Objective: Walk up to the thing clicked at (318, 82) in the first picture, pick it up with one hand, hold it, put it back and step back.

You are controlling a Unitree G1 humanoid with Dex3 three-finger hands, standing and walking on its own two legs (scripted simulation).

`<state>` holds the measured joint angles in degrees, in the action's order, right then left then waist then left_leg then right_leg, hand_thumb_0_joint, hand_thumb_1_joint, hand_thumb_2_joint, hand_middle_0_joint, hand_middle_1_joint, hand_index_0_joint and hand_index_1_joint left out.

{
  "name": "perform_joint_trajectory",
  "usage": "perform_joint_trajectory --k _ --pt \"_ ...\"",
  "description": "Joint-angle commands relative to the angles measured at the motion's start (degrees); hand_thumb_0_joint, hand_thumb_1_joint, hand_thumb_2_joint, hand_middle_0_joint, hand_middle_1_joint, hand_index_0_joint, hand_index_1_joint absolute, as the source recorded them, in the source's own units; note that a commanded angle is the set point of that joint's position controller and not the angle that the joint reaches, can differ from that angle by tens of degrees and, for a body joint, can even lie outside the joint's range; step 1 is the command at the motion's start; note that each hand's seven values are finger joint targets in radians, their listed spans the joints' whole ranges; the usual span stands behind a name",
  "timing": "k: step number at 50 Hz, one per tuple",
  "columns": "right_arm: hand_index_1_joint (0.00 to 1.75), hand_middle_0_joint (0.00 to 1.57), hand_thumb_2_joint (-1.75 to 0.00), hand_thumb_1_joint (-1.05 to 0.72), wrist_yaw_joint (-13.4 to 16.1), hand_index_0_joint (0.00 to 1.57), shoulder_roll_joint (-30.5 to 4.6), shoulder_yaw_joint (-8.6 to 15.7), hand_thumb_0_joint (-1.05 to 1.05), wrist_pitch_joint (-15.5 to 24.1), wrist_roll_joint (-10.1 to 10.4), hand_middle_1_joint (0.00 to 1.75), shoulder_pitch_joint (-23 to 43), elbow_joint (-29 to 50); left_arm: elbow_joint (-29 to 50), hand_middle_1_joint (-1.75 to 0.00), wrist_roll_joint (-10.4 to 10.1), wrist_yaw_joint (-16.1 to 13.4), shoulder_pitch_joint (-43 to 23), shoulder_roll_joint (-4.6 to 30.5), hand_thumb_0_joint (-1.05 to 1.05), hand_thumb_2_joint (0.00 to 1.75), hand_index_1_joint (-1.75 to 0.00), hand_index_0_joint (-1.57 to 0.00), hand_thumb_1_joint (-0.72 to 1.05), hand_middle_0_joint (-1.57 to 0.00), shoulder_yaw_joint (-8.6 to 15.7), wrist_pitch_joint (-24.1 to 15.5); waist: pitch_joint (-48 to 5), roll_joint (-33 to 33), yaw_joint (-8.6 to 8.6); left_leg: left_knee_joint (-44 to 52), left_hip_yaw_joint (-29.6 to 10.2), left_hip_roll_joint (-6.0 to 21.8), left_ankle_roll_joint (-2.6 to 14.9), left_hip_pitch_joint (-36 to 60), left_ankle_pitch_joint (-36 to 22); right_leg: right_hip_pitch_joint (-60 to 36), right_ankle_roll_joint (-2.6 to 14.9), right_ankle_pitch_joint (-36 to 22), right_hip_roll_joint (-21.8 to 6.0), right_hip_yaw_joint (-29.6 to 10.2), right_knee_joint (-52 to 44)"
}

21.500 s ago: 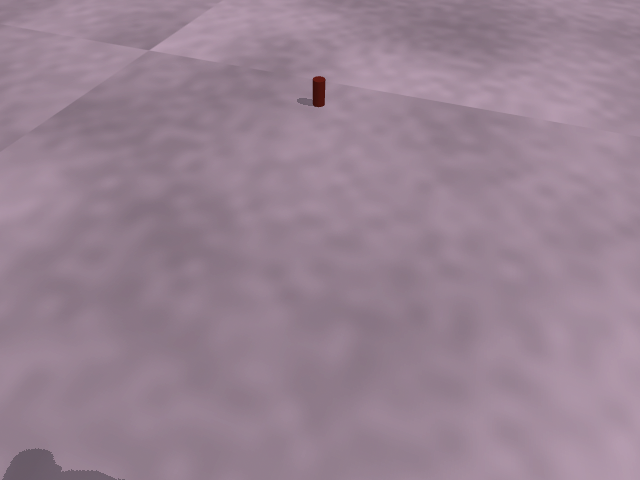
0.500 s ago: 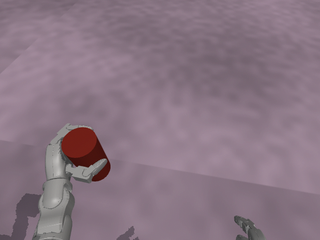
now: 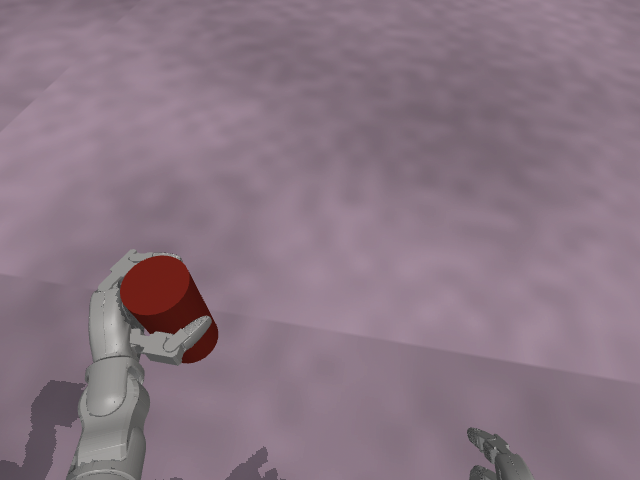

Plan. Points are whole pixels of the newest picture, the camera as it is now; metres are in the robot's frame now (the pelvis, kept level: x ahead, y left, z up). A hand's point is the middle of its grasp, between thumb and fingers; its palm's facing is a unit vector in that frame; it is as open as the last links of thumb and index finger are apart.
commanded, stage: crouch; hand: left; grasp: from the side
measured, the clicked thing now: (176, 314) +0.33 +0.17 +0.01
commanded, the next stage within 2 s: lower in 1.72 s
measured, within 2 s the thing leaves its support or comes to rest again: neither
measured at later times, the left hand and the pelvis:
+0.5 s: hand (192, 357) +0.36 +0.20 -0.20, palm faces +0.23 -0.97 -0.01, open 10.2 cm; pelvis -0.04 +0.01 -0.17, yaw -3 degrees
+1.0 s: hand (207, 381) +0.39 +0.22 -0.41, palm faces +0.23 -0.97 -0.03, open 10.2 cm; pelvis -0.09 +0.01 -0.36, yaw -6 degrees
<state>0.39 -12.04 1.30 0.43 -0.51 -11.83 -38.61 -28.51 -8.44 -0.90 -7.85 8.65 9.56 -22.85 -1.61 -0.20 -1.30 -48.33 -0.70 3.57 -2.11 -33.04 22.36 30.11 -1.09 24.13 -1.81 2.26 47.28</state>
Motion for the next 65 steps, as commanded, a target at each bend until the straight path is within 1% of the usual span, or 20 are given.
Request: perform_joint_trajectory --k 1,8,13,14,18,20,24,27,28,31,36,43,45,46,48,50,53,54,64,65 --pt "0.30 0.20 -0.90 -0.88 -0.2 0.20 -7.5 2.8 0.00 2.3 -0.3 0.30 1.4 5.9 9.1 -1.29 0.5 -0.3 -18.5 7.1 0.00 1.15 -1.29 -1.19 0.11 -1.17 3.0 -7.7 -13.3 -0.3 -0.72 2.9 0.9 -2.4 2.18 4.1 -8.8 1.4 1.26 -12.8 1.5 -0.1 -3.4" --pt "0.30 0.20 -0.91 -0.90 -1.7 0.20 -8.4 3.4 0.00 2.5 -1.7 0.30 0.0 4.8 -2.6 -1.32 0.9 0.6 -21.9 8.5 0.00 1.17 -1.33 -1.21 0.09 -1.20 5.9 -16.3 -19.9 -0.4 -2.01 -9.9 0.0 -2.5 2.44 -7.6 -6.9 14.4 1.65 -10.3 1.8 -0.5 8.3" --pt "0.30 0.20 -0.91 -0.90 -2.8 0.20 -9.3 3.2 0.00 3.0 -2.5 0.30 0.2 5.0 -7.2 -1.33 0.8 2.0 -25.8 10.1 0.00 1.18 -1.34 -1.23 0.08 -1.22 6.5 -22.9 -30.2 -2.6 -2.60 -22.9 -0.9 -2.5 2.89 -18.6 -5.6 26.7 1.90 -8.3 2.0 -0.9 20.0" --pt "0.30 0.20 -0.91 -0.90 -3.0 0.20 -9.6 3.1 0.00 2.9 -2.6 0.30 -0.2 4.9 -7.7 -1.33 0.7 2.1 -26.3 11.9 0.00 1.19 -1.34 -1.22 0.09 -1.22 8.4 -23.9 -31.9 -2.9 -1.96 -24.8 -1.1 -2.4 2.86 -21.0 -5.9 27.8 1.96 -8.3 2.0 -1.0 22.2" --pt "0.30 0.20 -0.91 -0.90 -3.4 0.20 -10.7 3.2 0.00 2.4 -2.9 0.30 0.5 4.7 -8.8 -1.35 0.4 2.5 -29.3 13.0 0.00 1.21 -1.36 -1.23 0.08 -1.23 9.2 -25.7 -36.1 -5.3 -2.09 -30.2 -2.0 -2.0 2.38 -26.3 -3.4 36.7 2.46 -4.4 2.7 -0.4 29.1" --pt "0.30 0.20 -0.91 -0.91 -3.6 0.20 -10.9 3.2 0.00 2.0 -3.2 0.30 0.0 4.3 -8.3 -1.36 0.4 1.9 -30.5 14.9 0.00 1.24 -1.38 -1.24 0.09 -1.23 10.9 -26.2 -39.5 -5.4 -1.63 -33.7 -1.7 -2.1 2.53 -29.8 -4.5 37.2 2.27 -5.7 2.6 -1.1 31.6" --pt "0.30 0.20 -0.92 -0.93 -4.1 0.20 -11.9 3.4 0.00 1.4 -3.6 0.30 -0.9 2.9 -9.5 -1.36 1.0 2.3 -33.5 14.7 0.00 1.25 -1.38 -1.24 0.11 -1.24 10.8 -26.5 -43.6 -6.7 -3.10 -39.9 -2.6 -1.8 2.59 -32.1 -8.1 45.1 2.72 -7.6 3.1 0.3 38.7" --pt "0.30 0.20 -0.92 -0.93 -4.4 0.20 -12.1 3.3 0.00 0.9 -4.2 0.30 -0.9 1.8 -13.3 -1.38 2.0 2.7 -35.3 16.5 0.00 1.25 -1.40 -1.27 0.14 -1.27 12.5 -26.9 -42.5 -6.3 -3.79 -43.3 -3.4 -1.6 2.42 -36.9 -4.9 51.2 3.02 -4.1 3.3 1.2 43.2" --pt "0.30 0.20 -0.92 -0.92 -4.6 0.20 -11.9 3.1 0.00 0.9 -4.3 0.30 -0.3 1.9 -12.9 -1.40 2.1 3.0 -37.4 15.7 0.00 1.28 -1.41 -1.26 0.14 -1.26 11.2 -27.1 -42.4 -6.8 -4.18 -43.9 -3.5 -1.5 2.29 -38.0 -2.7 53.2 3.18 -2.3 3.3 1.3 44.3" --pt "0.30 0.20 -0.91 -0.92 -4.5 0.20 -12.4 2.6 0.00 0.6 -4.8 0.30 -0.6 1.2 -16.6 -1.41 2.3 2.6 -40.2 19.7 0.00 1.29 -1.42 -1.26 0.12 -1.26 14.8 -27.5 -42.5 -5.7 -4.47 -48.4 -3.1 -1.6 2.46 -44.6 1.2 55.3 2.92 0.4 3.2 1.3 47.6" --pt "0.30 0.20 -0.92 -0.93 -5.2 0.20 -12.5 1.5 0.00 0.3 -5.9 0.30 0.1 0.9 -22.3 -1.45 3.8 2.7 -43.8 22.4 0.00 1.34 -1.46 -1.28 0.13 -1.28 16.3 -28.2 -43.0 -7.2 -4.95 -55.0 -2.3 -1.5 2.38 -51.1 3.9 61.4 2.97 3.4 3.3 1.7 53.9" --pt "0.30 0.20 -0.92 -0.93 -5.3 0.20 -14.2 0.5 0.00 -0.4 -6.6 0.30 0.0 0.8 -22.5 -1.42 4.6 4.3 -50.6 30.2 0.00 1.31 -1.44 -1.26 0.09 -1.26 20.3 -28.6 -45.7 -10.9 -5.51 -62.0 -1.1 -1.7 2.24 -57.7 8.1 65.5 2.88 6.2 3.6 2.3 61.0" --pt "0.30 0.20 -0.92 -0.93 -5.3 0.20 -14.3 0.0 0.00 -0.5 -6.8 0.30 -0.2 0.3 -24.1 -1.40 3.9 4.6 -51.0 29.0 0.00 1.28 -1.41 -1.23 0.08 -1.23 20.4 -28.2 -44.2 -10.0 -6.54 -63.8 -1.3 -1.7 2.27 -60.7 10.1 66.6 2.73 7.3 3.7 2.9 62.5" --pt "0.30 0.20 -0.92 -0.93 -5.0 0.20 -14.6 -0.3 0.00 -0.5 -6.7 0.30 0.6 0.9 -22.0 -1.37 3.8 4.6 -53.6 31.9 0.00 1.26 -1.38 -1.21 0.06 -1.21 21.3 -28.3 -44.7 -9.7 -6.19 -65.0 -0.8 -1.8 2.43 -62.4 11.1 66.0 2.49 8.1 3.7 2.2 62.3" --pt "0.30 0.20 -0.92 -0.93 -5.0 0.20 -14.9 -0.7 0.00 -0.7 -7.1 0.30 -0.7 -0.5 -24.8 -1.35 4.4 5.0 -53.3 31.1 0.00 1.25 -1.37 -1.19 0.09 -1.19 20.7 -27.6 -42.6 -10.0 -7.54 -66.7 -1.2 -1.7 2.46 -64.1 11.3 67.9 2.46 7.9 3.8 3.1 64.4" --pt "0.30 0.20 -0.92 -0.93 -4.9 0.20 -15.5 -1.1 0.00 -0.9 -7.2 0.30 1.0 0.7 -26.0 -1.33 4.6 5.3 -51.2 33.7 0.00 1.22 -1.34 -1.19 0.05 -1.19 22.5 -27.3 -42.0 -9.8 -6.56 -67.8 -1.3 -1.7 2.49 -65.3 13.0 69.8 2.50 9.6 4.1 3.6 65.8" --pt "0.30 0.20 -0.91 -0.93 -4.9 0.20 -16.1 -1.7 0.00 -1.3 -7.4 0.30 1.0 0.4 -26.7 -1.33 4.3 6.1 -50.4 33.3 0.00 1.22 -1.34 -1.19 0.09 -1.19 22.5 -26.7 -39.9 -10.2 -7.28 -69.1 -1.7 -1.6 2.43 -67.3 14.4 71.5 2.49 10.7 4.3 4.6 67.7" --pt "0.30 0.20 -0.91 -0.93 -4.9 0.20 -16.5 -1.9 0.00 -1.4 -7.7 0.30 0.3 -0.1 -24.7 -1.32 4.0 6.3 -52.8 33.0 0.00 1.21 -1.34 -1.19 0.08 -1.18 22.1 -26.9 -40.1 -10.8 -8.23 -70.3 -2.0 -1.6 2.46 -67.6 14.1 71.7 2.47 9.8 4.3 4.7 68.2" --pt "0.30 0.20 -0.91 -0.92 -5.1 0.20 -18.3 -4.1 0.00 -2.5 -9.0 0.30 0.6 -0.7 -25.1 -1.33 3.5 7.5 -49.3 36.1 0.00 1.22 -1.34 -1.20 0.14 -1.19 24.1 -26.6 -36.8 -13.5 -8.22 -75.0 -3.8 -1.2 1.95 -69.2 10.7 75.2 2.66 6.3 5.0 6.5 73.5" --pt "0.30 0.20 -0.91 -0.92 -5.1 0.20 -18.7 -4.4 0.00 -2.7 -9.2 0.30 0.5 -0.8 -26.3 -1.34 3.9 7.6 -48.7 35.6 0.00 1.22 -1.34 -1.20 0.18 -1.19 23.5 -26.5 -36.0 -14.1 -9.16 -75.3 -4.4 -1.1 1.79 -68.3 9.8 76.3 2.65 5.6 4.9 7.0 74.4"
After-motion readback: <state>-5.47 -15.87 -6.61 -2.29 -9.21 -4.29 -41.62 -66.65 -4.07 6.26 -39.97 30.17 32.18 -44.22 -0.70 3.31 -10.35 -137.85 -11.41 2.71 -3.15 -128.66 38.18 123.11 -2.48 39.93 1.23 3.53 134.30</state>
